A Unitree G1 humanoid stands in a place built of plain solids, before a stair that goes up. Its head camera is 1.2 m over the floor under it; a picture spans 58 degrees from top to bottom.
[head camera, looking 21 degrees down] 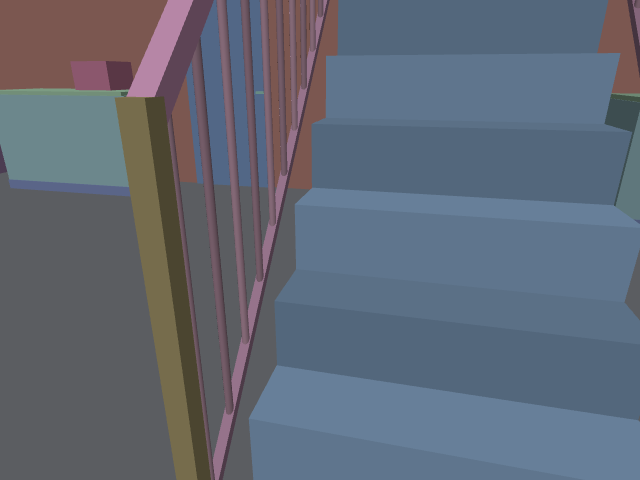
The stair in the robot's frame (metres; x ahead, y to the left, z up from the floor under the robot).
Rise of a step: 0.21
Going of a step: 0.21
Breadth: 0.92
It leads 13 degrees to the right of straight ahead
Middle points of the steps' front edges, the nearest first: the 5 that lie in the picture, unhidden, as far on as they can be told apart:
0.72 -0.27 0.42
0.92 -0.32 0.63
1.13 -0.37 0.84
1.33 -0.42 1.05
1.54 -0.47 1.26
